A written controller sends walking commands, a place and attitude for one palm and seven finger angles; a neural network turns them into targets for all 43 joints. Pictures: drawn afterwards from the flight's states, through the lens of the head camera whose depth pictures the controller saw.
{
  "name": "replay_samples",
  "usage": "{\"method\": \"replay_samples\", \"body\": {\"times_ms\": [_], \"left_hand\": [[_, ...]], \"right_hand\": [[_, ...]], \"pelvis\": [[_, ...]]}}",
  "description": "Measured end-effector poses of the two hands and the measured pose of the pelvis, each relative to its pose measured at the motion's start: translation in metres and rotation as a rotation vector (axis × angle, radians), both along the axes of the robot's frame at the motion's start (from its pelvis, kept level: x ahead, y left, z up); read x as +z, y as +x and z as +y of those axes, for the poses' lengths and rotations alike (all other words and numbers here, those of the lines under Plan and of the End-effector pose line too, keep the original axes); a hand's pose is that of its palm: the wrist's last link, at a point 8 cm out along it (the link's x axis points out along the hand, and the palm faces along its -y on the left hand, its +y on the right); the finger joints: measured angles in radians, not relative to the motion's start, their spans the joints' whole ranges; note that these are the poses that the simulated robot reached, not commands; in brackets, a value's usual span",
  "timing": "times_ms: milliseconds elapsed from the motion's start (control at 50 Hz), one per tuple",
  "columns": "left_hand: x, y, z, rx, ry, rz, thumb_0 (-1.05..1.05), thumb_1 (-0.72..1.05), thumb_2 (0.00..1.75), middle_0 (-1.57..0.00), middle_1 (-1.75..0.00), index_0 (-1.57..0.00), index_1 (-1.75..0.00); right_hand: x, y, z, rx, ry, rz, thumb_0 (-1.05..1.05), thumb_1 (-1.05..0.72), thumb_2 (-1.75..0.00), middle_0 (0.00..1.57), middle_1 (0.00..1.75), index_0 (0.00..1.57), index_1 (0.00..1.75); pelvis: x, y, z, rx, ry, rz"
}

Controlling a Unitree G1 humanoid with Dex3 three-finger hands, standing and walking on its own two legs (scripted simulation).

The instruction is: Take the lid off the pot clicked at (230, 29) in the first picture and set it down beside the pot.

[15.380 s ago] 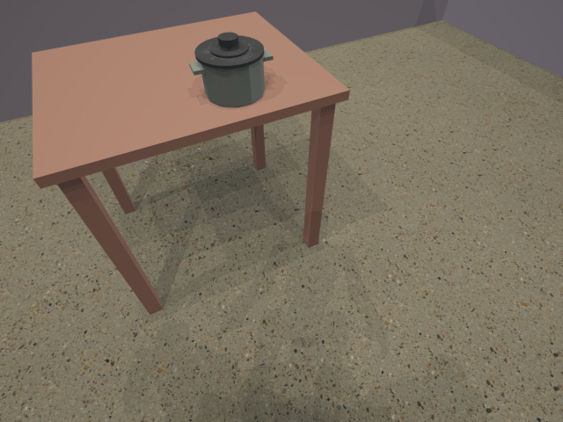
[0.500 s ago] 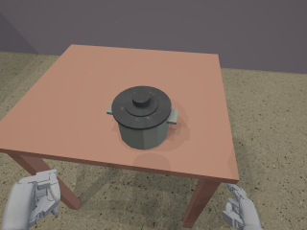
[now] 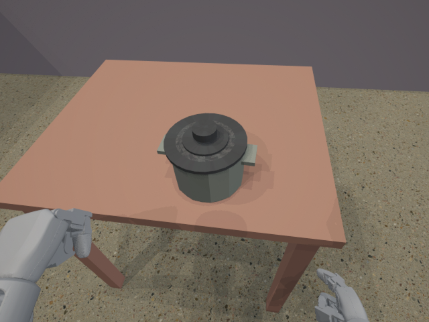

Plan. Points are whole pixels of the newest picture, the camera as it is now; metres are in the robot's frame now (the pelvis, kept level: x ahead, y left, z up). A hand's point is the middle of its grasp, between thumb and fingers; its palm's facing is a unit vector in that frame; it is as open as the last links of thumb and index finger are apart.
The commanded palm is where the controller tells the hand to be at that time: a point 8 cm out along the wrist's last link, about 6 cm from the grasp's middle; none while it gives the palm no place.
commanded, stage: reach forward and open the fingers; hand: left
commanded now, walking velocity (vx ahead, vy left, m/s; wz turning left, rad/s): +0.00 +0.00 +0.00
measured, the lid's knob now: (204, 130) +0.44 +0.09 +0.13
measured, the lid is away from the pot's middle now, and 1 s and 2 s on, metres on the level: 0.00 0.00 0.00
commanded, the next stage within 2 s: move the open hand above the knob in 0.92 s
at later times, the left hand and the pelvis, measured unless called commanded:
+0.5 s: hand (61, 225) +0.20 +0.25 +0.15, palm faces -0.17 -0.02 -0.99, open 6.0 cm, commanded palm +0.19 +0.25 +0.22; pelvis -0.03 -0.01 +0.01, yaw +2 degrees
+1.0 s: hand (71, 184) +0.25 +0.25 +0.18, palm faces -0.13 -0.02 -0.99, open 9.7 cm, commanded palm +0.22 +0.24 +0.26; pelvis -0.05 +0.00 +0.01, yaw +1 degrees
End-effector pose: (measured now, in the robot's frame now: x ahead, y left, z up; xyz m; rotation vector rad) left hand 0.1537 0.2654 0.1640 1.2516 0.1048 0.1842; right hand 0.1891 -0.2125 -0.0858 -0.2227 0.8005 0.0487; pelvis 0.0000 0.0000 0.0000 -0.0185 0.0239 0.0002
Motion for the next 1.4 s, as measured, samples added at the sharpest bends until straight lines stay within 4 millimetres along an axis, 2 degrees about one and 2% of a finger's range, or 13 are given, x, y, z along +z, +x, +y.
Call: {"method": "replay_samples", "body": {"times_ms": [80, 240, 320, 480, 760, 1060, 1140, 1400], "left_hand": [[0.007, 0.006, 0.002, -0.041, 0.202, 0.134, 0.01, 0.72, 0.99, -1.25, -1.31, -1.25, -1.31], [0.017, 0.014, -0.003, -0.153, 0.257, 0.318, 0.0, 0.5, 1.12, -1.18, -1.05, -1.18, -1.05], [0.029, 0.019, -0.005, -0.205, 0.265, 0.293, 0.0, 0.39, 1.17, -1.13, -0.91, -1.13, -0.91], [0.039, 0.032, -0.01, -0.238, 0.274, 0.224, 0.0, 0.17, 1.24, -1.04, -0.63, -1.04, -0.63], [0.057, 0.057, -0.011, -0.224, 0.279, 0.186, 0.0, -0.18, 1.38, -0.9, -0.18, -0.9, -0.18], [0.08, 0.086, -0.017, -0.206, 0.289, 0.178, 0.0, -0.27, 1.44, -0.88, -0.09, -0.88, -0.09], [0.08, 0.096, -0.019, -0.187, 0.264, 0.197, 0.0, -0.27, 1.45, -0.88, -0.09, -0.88, -0.08], [0.08, 0.127, -0.048, -0.228, 0.247, 0.215, 0.0, -0.27, 1.46, -0.88, -0.08, -0.88, -0.08]], "right_hand": [[-0.005, 0.003, -0.006, -0.018, 0.017, 0.014, 0.01, -0.9, -0.9, 0.2, 0.3, 0.2, 0.3], [-0.001, 0.006, -0.011, -0.011, 0.016, -0.038, 0.01, -0.9, -0.9, 0.2, 0.3, 0.2, 0.3], [0.003, 0.003, -0.01, 0.004, 0.014, -0.05, 0.01, -0.9, -0.9, 0.2, 0.3, 0.2, 0.3], [0.005, -0.01, -0.005, 0.025, 0.017, -0.042, 0.01, -0.9, -0.9, 0.2, 0.3, 0.2, 0.3], [0.01, -0.023, 0.0, 0.011, 0.04, -0.066, 0.01, -0.9, -0.9, 0.2, 0.3, 0.2, 0.3], [0.008, -0.029, -0.001, 0.002, 0.051, -0.069, 0.01, -0.9, -0.9, 0.2, 0.3, 0.2, 0.3], [0.006, -0.028, -0.003, 0.0, 0.057, -0.062, 0.01, -0.9, -0.9, 0.2, 0.3, 0.2, 0.3], [0.007, -0.022, -0.008, -0.002, 0.067, -0.057, 0.01, -0.9, -0.9, 0.2, 0.3, 0.2, 0.3]], "pelvis": [[0.0, -0.004, -0.001, 0.011, -0.003, 0.006], [0.004, -0.012, -0.005, 0.038, 0.0, -0.01], [0.006, -0.02, -0.008, 0.042, 0.003, -0.026], [0.008, -0.033, -0.01, 0.037, 0.007, -0.047], [0.008, -0.048, -0.005, 0.024, 0.012, -0.068], [0.008, -0.051, -0.004, 0.023, 0.016, -0.064], [0.008, -0.05, -0.004, 0.026, 0.016, -0.06], [0.008, -0.044, -0.006, 0.024, 0.019, -0.053]]}}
